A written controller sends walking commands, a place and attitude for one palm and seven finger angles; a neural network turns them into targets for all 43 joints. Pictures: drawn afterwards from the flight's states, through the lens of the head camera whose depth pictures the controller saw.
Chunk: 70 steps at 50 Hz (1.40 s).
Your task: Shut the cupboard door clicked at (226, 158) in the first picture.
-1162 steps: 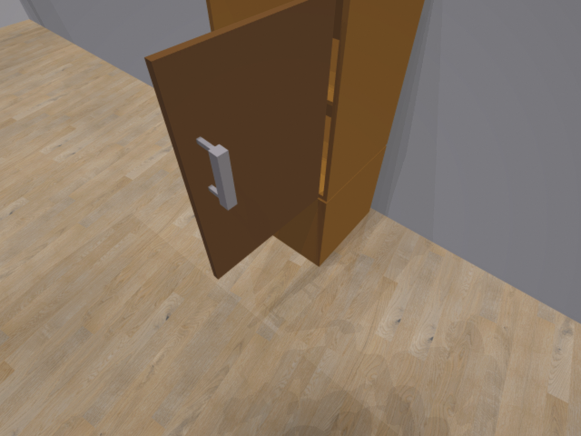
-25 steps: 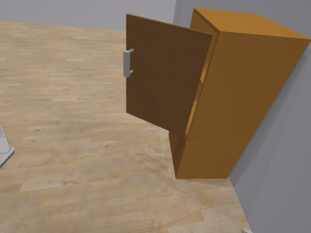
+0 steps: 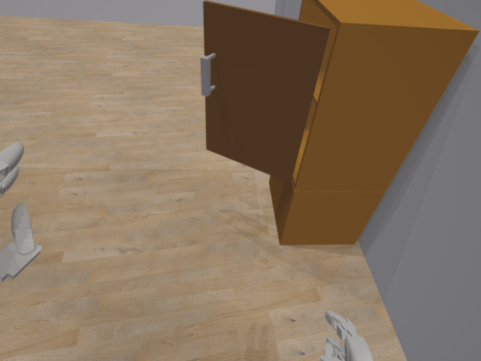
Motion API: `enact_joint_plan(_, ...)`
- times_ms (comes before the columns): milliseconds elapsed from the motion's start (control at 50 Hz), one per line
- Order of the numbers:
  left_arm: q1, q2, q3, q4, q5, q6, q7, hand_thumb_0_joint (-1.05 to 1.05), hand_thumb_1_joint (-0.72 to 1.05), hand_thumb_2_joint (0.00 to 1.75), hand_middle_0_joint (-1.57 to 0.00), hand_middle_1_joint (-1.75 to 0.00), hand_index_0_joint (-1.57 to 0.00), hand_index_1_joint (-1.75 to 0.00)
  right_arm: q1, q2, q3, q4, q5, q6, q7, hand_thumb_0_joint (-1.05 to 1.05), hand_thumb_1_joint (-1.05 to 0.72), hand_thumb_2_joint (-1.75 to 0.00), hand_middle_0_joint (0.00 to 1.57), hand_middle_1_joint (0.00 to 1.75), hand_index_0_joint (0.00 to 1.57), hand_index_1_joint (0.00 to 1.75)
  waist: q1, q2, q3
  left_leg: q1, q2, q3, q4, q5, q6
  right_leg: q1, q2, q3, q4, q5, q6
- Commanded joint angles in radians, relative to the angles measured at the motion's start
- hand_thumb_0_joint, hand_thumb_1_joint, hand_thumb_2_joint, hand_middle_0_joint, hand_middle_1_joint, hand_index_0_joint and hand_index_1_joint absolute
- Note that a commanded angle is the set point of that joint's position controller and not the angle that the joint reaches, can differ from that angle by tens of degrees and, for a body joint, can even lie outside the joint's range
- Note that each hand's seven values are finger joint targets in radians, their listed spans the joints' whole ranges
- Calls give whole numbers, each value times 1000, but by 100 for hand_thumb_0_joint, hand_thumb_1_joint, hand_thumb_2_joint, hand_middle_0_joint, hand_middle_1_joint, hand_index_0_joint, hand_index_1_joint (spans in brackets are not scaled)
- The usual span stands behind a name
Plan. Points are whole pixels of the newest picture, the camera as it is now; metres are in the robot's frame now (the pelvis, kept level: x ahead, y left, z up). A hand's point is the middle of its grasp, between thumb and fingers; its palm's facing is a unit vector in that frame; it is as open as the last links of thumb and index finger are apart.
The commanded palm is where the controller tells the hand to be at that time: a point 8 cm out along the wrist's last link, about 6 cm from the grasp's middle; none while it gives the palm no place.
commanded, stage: stop stepping back and stand still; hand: left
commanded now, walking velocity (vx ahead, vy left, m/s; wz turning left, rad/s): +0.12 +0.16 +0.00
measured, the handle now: (209, 74) +1.03 +0.13 +0.03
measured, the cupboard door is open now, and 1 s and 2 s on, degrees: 59 59 59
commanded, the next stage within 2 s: let the arm hang, fingers relaxed in 1.26 s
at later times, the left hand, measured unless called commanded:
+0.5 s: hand (4, 236) +0.22 +0.29 +0.18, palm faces +0.46 -0.75 -0.47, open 7.4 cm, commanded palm +0.15 +0.33 +0.18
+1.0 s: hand out of the picture +0.20 +0.34 +0.16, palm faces +0.44 -0.79 -0.43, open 7.4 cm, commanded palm +0.14 +0.37 +0.18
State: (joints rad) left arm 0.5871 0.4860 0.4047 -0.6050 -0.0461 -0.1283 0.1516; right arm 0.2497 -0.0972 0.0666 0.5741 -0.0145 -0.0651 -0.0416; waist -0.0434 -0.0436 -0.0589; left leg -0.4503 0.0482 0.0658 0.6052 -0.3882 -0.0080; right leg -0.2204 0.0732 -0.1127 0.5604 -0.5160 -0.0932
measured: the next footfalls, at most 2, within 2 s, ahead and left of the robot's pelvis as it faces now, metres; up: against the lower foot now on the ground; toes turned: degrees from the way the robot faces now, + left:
left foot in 0.38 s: +0.03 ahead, +0.17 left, +0.00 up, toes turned +6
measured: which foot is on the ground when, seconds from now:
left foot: up 0.00-0.36, down 0.38-1.00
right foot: down 0.00-1.00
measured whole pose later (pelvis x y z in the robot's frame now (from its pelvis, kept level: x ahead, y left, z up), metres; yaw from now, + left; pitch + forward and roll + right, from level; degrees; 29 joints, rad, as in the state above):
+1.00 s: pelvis -0.01 +0.07 +0.00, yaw -1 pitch +0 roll -1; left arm 0.55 0.39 0.41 -0.47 -0.05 -0.18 0.18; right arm 0.22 -0.19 0.02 0.61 0.02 -0.05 -0.07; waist -0.01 -0.01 -0.01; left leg -0.23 0.04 0.10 0.51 -0.29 0.02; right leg -0.24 -0.02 -0.07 0.46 -0.23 0.00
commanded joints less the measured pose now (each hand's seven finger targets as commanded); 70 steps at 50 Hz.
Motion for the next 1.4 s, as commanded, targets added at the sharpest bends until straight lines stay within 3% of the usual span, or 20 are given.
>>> enact_joint_plan(0, -192, 294, 297, -109, -14, -91, 32, 0, 90, 90, -20, -30, -20, -30, -158, -209, -93, -71, -19, -21, -31, 0, -90, -90, 20, 30, 20, 30, 19, -57, 75, -236, 15, -80, 642, -22, -27, -191, -466, 622, -452, -157, -185)
enact_joint_plan(20, -144, 167, 211, 24, -7, -83, 34, 0, 90, 90, -20, -30, -20, -30, -123, -173, -94, -66, -3, -19, -38, 0, -90, -90, 20, 30, 20, 30, 8, -61, 39, -286, 10, -87, 624, 32, -20, -116, -407, 582, -453, -388, -135)
enact_joint_plan(40, -204, 134, 155, 12, -2, -79, 27, 0, 90, 90, -20, -30, -20, -30, -131, -211, -106, -81, 13, -21, -41, 0, -90, -90, 20, 30, 20, 30, 14, -49, 81, -295, 16, -89, 602, 60, -18, -154, -385, 601, -459, -418, -107)
enact_joint_plan(80, -141, 85, 108, 126, 0, -89, 26, 0, 90, 90, -20, -30, -20, -30, -128, -224, -107, -61, 15, -17, -52, 0, -90, -90, 20, 30, 20, 30, 28, 35, 114, -277, 20, -65, 546, 130, -19, -108, -350, 477, -431, -201, -60)
enact_joint_plan(120, -193, 68, 67, 136, 11, -97, 34, 0, 90, 90, -20, -30, -20, -30, -129, -226, -106, -54, 17, -22, -60, 0, -90, -90, 20, 30, 20, 30, 33, -15, 87, -234, 9, -36, 451, 129, -13, -41, -319, 369, -395, -47, -11)
enact_joint_plan(180, -239, 82, 56, 66, 23, -104, 53, 0, 90, 90, -20, -30, -20, -30, -126, -228, -108, -67, 11, -49, -73, 0, -90, -90, 20, 30, 20, 30, 43, -112, 37, -70, -12, 31, 207, 78, 5, -27, -301, 295, -374, -44, -11)
enact_joint_plan(220, -238, 103, 75, -21, 29, -110, 66, 0, 90, 90, -20, -30, -20, -30, -127, -223, -113, -77, 5, -68, -75, 0, -90, -90, 20, 30, 20, 30, 59, -145, 16, 18, -24, 61, 67, 50, 18, -4, -307, 299, -366, -36, -22)
enact_joint_plan(260, -212, 128, 113, -71, 27, -114, 79, 0, 90, 90, -20, -30, -20, -30, -123, -217, -111, -77, 0, -80, -76, 0, -90, -90, 20, 30, 20, 30, 59, -84, -9, 126, -35, 68, -64, 77, 27, 3, -297, 284, -309, 38, -34)
enact_joint_plan(300, -190, 130, 132, -109, 20, -125, 84, 0, 90, 90, -20, -30, -20, -30, -103, -229, -120, -80, 4, -81, -74, 0, -90, -90, 20, 30, 20, 30, 48, 14, -33, 231, -19, 44, -192, 113, 36, 17, -255, 241, -214, 143, 5)
enact_joint_plan(360, -125, 133, 160, -121, 12, -133, 75, 0, 90, 90, -20, -30, -20, -30, -117, -271, -139, -102, 26, -69, -61, 0, -90, -90, 20, 30, 20, 30, 51, 177, -86, 339, 149, -156, -194, 426, 83, -14, -138, 161, -3, 410, 80)
enact_joint_plan(400, -62, 125, 175, -54, 12, -123, 63, 0, 90, 90, -20, -30, -20, -30, -108, -235, -116, -84, 27, -63, -52, 0, -90, -90, 20, 30, 20, 30, 32, 242, -47, 218, 124, -100, -189, 379, 67, 32, -121, 131, -38, 455, 79)
enact_joint_plan(440, -69, 120, 170, -44, 12, -125, 56, 0, 90, 90, -20, -30, -20, -30, -104, -233, -113, -81, 30, -62, -44, 0, -90, -90, 20, 30, 20, 30, 27, 154, -13, 133, 94, -67, -160, 339, 46, 96, -140, 154, -65, 537, 68)
enact_joint_plan(520, -35, 110, 154, -16, 5, -118, 53, 0, 90, 90, -20, -30, -20, -30, -93, -219, -111, -86, 33, -42, -29, 0, -90, -90, 20, 30, 20, 30, 18, -1, -76, 152, 33, -10, -80, 343, 12, 139, -222, 230, -88, 749, 39)
enact_joint_plan(660, -37, 131, 169, -101, 4, -120, 49, 0, 90, 90, -20, -30, -20, -30, -117, -211, -98, -111, 27, -24, -37, 0, -90, -90, 20, 30, 20, 30, 26, 132, -101, 241, 87, -51, -152, 583, 19, 120, -146, 125, -27, 747, 77)
enact_joint_plan(1020, -92, 74, 119, -57, 7, -110, 46, 0, 90, 90, -20, -30, -20, -30, -118, -218, -97, -114, 29, -40, -46, 0, -90, -90, 20, 30, 20, 30, 37, 124, -14, 100, 72, -71, -267, 142, 25, 110, -125, 124, -130, 433, 92)
enact_joint_plan(1140, -95, 88, 130, -64, 11, -113, 47, 0, 90, 90, -20, -30, -20, -30, -119, -221, -97, -114, 24, -48, -48, 0, -90, -90, 20, 30, 20, 30, 41, 148, -20, 95, 72, -84, -285, 132, 24, 119, -122, 114, -131, 415, 92)
enact_joint_plan(1320, -100, 62, 107, -24, 12, -108, 44, 0, 90, 90, -20, -30, -20, -30, -115, -220, -99, -105, 26, -47, -46, 0, -90, -90, 20, 30, 20, 30, 39, 92, -12, 106, 54, -72, -261, 91, 24, 84, -133, 151, -178, 379, 87)
enact_joint_plan(1340, -144, -109, -345, 708, 59, 4, -95, 0, 90, 90, -20, -30, -20, -30, -189, -352, -133, 101, 31, -132, 49, 0, -90, -90, 20, 30, 20, 30, 0, 80, 82, 124, 77, -73, -104, 308, 17, -85, -190, 80, -79, 488, 68)
enact_joint_plan(1360, -172, -91, -297, 724, 63, 103, -135, 0, 90, 90, -20, -30, -20, -30, -111, -390, -142, 109, 21, -61, 60, 0, -90, -90, 20, 30, 20, 30, 15, 125, 27, 150, 86, -71, -138, 359, 9, -87, -207, 135, -97, 463, 66)
enact_joint_plan(1380, -193, -97, -297, 747, 69, 122, -143, 0, 90, 90, -20, -30, -20, -30, -85, -358, -135, 107, 14, -30, 57, 0, -90, -90, 20, 30, 20, 30, 19, 105, 13, 148, 90, -80, -142, 339, 30, -92, -179, 109, -72, 396, 61)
